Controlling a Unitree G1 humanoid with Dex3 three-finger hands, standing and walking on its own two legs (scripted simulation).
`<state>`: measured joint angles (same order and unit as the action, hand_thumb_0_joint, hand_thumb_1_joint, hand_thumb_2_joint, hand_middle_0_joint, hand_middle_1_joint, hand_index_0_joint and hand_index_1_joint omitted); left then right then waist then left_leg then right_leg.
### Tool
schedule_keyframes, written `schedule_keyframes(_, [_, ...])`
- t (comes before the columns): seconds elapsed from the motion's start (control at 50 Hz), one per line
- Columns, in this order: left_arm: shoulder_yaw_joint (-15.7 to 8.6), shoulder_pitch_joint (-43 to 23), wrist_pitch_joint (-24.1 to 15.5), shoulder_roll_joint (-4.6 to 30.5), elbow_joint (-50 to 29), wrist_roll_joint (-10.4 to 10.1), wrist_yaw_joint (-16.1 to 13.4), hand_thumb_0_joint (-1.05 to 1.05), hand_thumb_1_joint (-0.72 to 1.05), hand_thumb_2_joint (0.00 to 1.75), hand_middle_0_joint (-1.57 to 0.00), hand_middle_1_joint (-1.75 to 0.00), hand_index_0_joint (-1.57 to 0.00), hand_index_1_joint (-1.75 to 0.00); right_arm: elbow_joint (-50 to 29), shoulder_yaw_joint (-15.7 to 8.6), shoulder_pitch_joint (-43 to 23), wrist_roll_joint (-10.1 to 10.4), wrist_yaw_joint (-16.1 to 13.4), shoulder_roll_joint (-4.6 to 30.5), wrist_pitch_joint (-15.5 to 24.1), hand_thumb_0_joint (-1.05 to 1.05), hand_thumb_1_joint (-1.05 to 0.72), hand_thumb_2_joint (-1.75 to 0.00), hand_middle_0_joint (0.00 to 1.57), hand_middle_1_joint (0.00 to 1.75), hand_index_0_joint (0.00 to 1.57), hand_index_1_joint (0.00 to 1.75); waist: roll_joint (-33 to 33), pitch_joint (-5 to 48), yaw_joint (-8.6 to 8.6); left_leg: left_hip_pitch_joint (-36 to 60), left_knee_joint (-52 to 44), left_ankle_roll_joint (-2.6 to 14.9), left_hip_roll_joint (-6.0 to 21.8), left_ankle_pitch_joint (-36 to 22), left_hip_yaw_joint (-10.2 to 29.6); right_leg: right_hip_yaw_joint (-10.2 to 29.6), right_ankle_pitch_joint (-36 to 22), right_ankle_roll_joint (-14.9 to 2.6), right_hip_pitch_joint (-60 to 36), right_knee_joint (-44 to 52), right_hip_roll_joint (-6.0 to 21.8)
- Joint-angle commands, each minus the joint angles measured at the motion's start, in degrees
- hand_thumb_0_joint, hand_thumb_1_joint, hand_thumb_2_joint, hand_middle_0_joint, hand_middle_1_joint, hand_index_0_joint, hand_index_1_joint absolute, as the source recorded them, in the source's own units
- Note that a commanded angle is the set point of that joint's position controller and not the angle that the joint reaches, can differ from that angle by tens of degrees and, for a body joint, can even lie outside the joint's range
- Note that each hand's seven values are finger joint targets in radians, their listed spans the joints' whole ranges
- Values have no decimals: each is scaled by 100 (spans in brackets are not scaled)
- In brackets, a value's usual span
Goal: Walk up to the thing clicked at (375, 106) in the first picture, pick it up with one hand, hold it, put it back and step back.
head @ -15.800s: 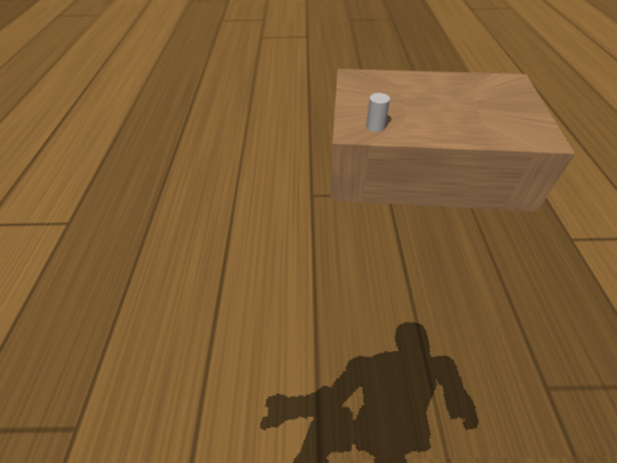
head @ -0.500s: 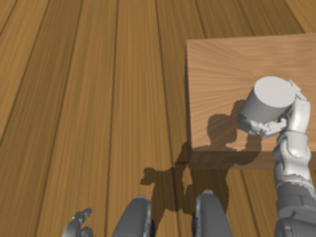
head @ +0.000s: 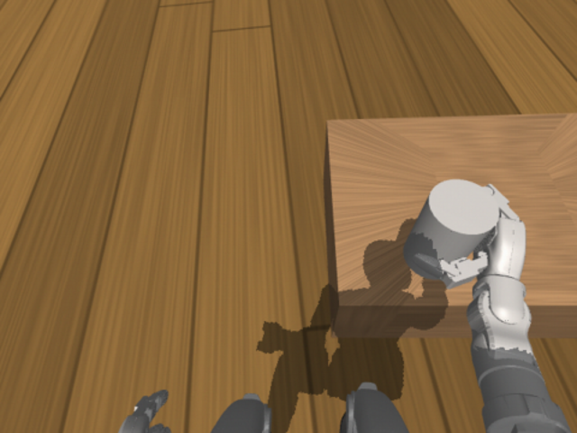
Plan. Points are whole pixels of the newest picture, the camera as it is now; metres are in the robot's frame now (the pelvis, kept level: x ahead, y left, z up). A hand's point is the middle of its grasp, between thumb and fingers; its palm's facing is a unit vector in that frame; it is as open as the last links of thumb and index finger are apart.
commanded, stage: lift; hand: right
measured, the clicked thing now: (444, 233) +0.37 -0.18 +0.04
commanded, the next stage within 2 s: hold in 0.50 s
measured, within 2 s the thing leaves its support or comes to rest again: neither
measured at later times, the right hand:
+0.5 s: hand (446, 231) +0.36 -0.17 +0.06, palm faces +0.25 +0.97 +0.00, open 11.4 cm
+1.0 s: hand (454, 235) +0.35 -0.18 +0.07, palm faces +0.26 +0.97 +0.00, open 11.4 cm
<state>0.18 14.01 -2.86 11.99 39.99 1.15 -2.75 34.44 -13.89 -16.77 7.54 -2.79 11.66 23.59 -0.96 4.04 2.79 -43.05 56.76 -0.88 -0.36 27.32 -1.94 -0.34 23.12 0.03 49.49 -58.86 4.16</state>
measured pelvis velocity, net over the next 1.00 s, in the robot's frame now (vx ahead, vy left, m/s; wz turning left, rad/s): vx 0.01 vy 0.00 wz -0.01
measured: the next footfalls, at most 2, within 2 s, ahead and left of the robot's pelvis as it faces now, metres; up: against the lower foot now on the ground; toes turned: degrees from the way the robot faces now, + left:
none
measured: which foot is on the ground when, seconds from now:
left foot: down 0.00-1.00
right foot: down 0.00-1.00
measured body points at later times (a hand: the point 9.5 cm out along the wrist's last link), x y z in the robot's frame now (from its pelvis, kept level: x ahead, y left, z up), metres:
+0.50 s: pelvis +0.01 +0.01 +0.02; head +0.07 +0.00 +0.47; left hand +0.13 +0.26 -0.09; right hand +0.34 -0.22 +0.06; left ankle +0.00 +0.13 -0.67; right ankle +0.05 -0.12 -0.67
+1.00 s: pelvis +0.01 +0.00 +0.03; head +0.06 +0.00 +0.48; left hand +0.14 +0.24 -0.08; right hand +0.33 -0.23 +0.07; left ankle +0.00 +0.13 -0.67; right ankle +0.05 -0.12 -0.67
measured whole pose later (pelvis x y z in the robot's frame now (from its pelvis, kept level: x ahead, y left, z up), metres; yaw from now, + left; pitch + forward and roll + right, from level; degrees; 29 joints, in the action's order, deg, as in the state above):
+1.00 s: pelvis +0.01 +0.00 +0.03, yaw +0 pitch +7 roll +1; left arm 0.2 12.5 -1.2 11.4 39.8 0.5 -3.5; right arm 27.4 -8.6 -9.0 7.7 -5.9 8.7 22.1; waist -0.5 1.5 1.3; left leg -29.3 46.4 -0.9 0.3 24.1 -1.2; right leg -1.5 19.8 0.2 35.0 -47.7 3.3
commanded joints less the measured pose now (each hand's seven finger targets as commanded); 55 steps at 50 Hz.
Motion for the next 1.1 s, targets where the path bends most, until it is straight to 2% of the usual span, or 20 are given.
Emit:
schedule_keyframes(0.0, [-332, 190, -182, 829, -537, 27, -106, 0, 90, 90, -19, -31, -19, -31, -1881, -166, -2099, 139, -31, 901, 657, 0, 11, -131, 123, 145, 129, 145, -359, 2216, 48, 667, -987, 185, -160, -1350, 1, 113, -935, -37, -2110, 1017, -180])
schedule_keyframes(0.1, [-292, 155, -167, 795, -581, 8, -111, 0, 89, 90, -19, -31, -20, -31, -1960, -123, -1828, 151, -92, 809, 652, 0, 13, -130, 122, 144, 128, 144, -317, 2259, -18, 928, -1057, 172, -137, -1741, 16, 86, -1374, -37, -2378, 1082, -180])
schedule_keyframes(0.2, [-307, 164, -118, 752, -553, 18, -132, 0, 90, 90, -19, -31, -19, -31, -2046, -152, -1870, 128, -158, 811, 645, 0, 12, -130, 123, 145, 129, 145, -229, 2143, -3, 1115, -1205, 140, -94, -1871, 77, 28, -1379, -73, -2333, 1140, -207])
schedule_keyframes(0.3, [-287, 109, -76, 725, -591, -7, -125, 0, 90, 90, -20, -31, -20, -31, -2089, 0, -1734, 99, -173, 721, 609, 0, 13, -130, 122, 144, 128, 144, -178, 2061, -14, 1329, -1311, 92, -60, -2257, 141, -35, -1646, -104, -2491, 1159, -232])
schedule_keyframes(0.44, [-299, 15, -48, 719, -617, -7, -111, 0, 90, 90, -20, -31, -20, -31, -2374, 86, -1683, 76, -237, 684, 609, 0, 14, -129, 121, 143, 127, 143, -271, 2085, -72, 1411, -1420, 109, -56, -2192, 137, -32, -1645, -82, -2708, 1320, -227])
schedule_keyframes(0.46, [-304, 36, -44, 728, -593, -7, -126, 0, 90, 90, -20, -31, -20, -31, -2176, 109, -1761, 83, -234, 611, 582, 0, 11, -129, 121, 143, 127, 143, -188, 1954, 31, 1313, -1459, 120, -73, -2059, 109, -12, -1547, -73, -2692, 1378, -219])
schedule_keyframes(0.48, [-304, -20, -40, 726, -616, -18, -120, 0, 89, 90, -20, -31, -20, -31, -2226, 92, -1631, 98, -250, 608, 583, 0, 10, -129, 121, 143, 127, 143, -231, 1826, -43, 1385, -1493, 129, -67, -1943, 102, -19, -1428, -63, -2637, 1436, -225])
schedule_keyframes(0.5, [-354, -45, -52, 796, -616, -8, -130, 0, 90, 90, -20, -31, -20, -31, -2113, 151, -1636, 117, -249, 511, 571, 0, 12, -129, 121, 142, 126, 142, -100, 1775, 21, 1300, -1513, 139, -78, -1737, 77, 3, -1235, -61, -2588, 1480, -219])
schedule_keyframes(0.52, [-299, -91, -48, 726, -632, -16, -127, 0, 90, 90, -20, -31, -20, -31, -2433, 54, -1747, 94, -276, 711, 608, 0, 12, -128, 120, 142, 126, 142, -292, 1869, -112, 1400, -1542, 144, -65, -1763, 100, -20, -1276, -48, -2688, 1508, -224])
schedule_keyframes(0.58, [-270, -168, -38, 695, -696, -28, -125, 0, 90, 90, -20, -31, -20, -31, -2262, 212, -1509, 111, -262, 514, 569, 0, 12, -127, 119, 141, 125, 141, -101, 1720, -60, 1470, -1595, 128, -59, -1757, 101, -28, -1234, -64, -2636, 1548, -237])
schedule_keyframes(0.64, [-287, -162, -41, 719, -666, -36, -136, 0, 90, 91, -20, -31, -20, -31, -2228, 120, -1430, 114, -294, 563, 557, 0, 15, -124, 118, 138, 124, 138, -122, 1772, -96, 1530, -1620, 136, -60, -1742, 89, -23, -1244, -53, -2721, 1605, -236])
schedule_keyframes(0.74, [-300, -159, -36, 734, -636, -32, -144, 0, 89, 91, -21, -32, -20, -32, -2386, 263, -1518, 110, -298, 488, 555, 0, 14, -125, 118, 139, 124, 139, -183, 1713, -73, 1467, -1653, 136, -59, -1774, 74, -9, -1312, -40, -2856, 1656, -227])
schedule_keyframes(0.8, [-274, -181, -49, 689, -665, -36, -150, 0, 89, 91, -20, -32, -20, -32, -2549, 163, -1505, 97, -322, 601, 545, 0, 14, -126, 119, 140, 125, 140, -130, 1830, -123, 1642, -1681, 119, -41, -1934, 93, -29, -1443, -53, -2903, 1659, -241])
schedule_keyframes(0.84, [-260, -224, -46, 686, -680, -31, -153, 0, 90, 91, -20, -32, -21, -32, -2586, 349, -1475, 123, -301, 425, 545, 0, 14, -124, 118, 137, 123, 137, -305, 1743, -84, 1564, -1701, 139, -52, -1839, 82, -26, -1388, -26, -2963, 1716, -239])
schedule_keyframes(0.9, [-258, -269, -58, 668, -685, -38, -159, 0, 89, 91, -21, -32, -20, -32, -2563, 189, -1457, 108, -318, 578, 525, 0, 13, -125, 119, 139, 124, 139, -233, 1649, -134, 1590, -1782, 134, -46, -1629, 101, -33, -1171, -43, -2885, 1768, -248])
schedule_keyframes(0.92, [-331, -197, -55, 774, -639, -43, -163, 0, 89, 91, -20, -32, -20, -32, -2352, 199, -1162, 123, -320, 501, 499, 0, 12, -126, 119, 139, 124, 139, -30, 1708, -113, 1631, -1765, 132, -66, -1676, 55, -1, -1222, -46, -2944, 1792, -229])
schedule_keyframes(0.96, [-249, -230, -64, 664, -716, -48, -153, 0, 89, 91, -21, -32, -21, -32, -2738, 345, -1443, 119, -323, 425, 520, 0, 10, -126, 120, 140, 125, 140, -213, 1831, -102, 1685, -1750, 138, -60, -1855, 66, -8, -1436, -28, -3073, 1786, -236])
schedule_keyframes(0.98, [-251, -244, -62, 666, -702, -56, -159, 0, 89, 91, -21, -32, -20, -32, -2709, 206, -1324, 120, -336, 559, 502, 0, 12, -126, 119, 139, 124, 139, -194, 1753, -176, 1725, -1768, 138, -58, -1835, 58, -15, -1428, -30, -3015, 1800, -243])
schedule_keyframes(1.04, [-353, -259, -63, 800, -639, -35, -155, 0, 90, 91, -21, -32, -21, -32, -2500, 291, -1182, 93, -348, 464, 458, 0, 10, -126, 120, 139, 125, 139, -254, 1534, -128, 1612, -1787, 137, -69, -1658, 44, 4, -1268, -11, -2977, 1864, -229])
schedule_keyframes(1.08, [-312, -222, -75, 730, -690, -40, -154, 0, 89, 91, -21, -32, -20, -32, -2800, 376, -1251, 115, -341, 390, 477, 0, 11, -127, 120, 140, 125, 140, -174, 1777, -118, 1671, -1788, 135, -75, -1788, 25, 23, -1413, -13, -3152, 1863, -207])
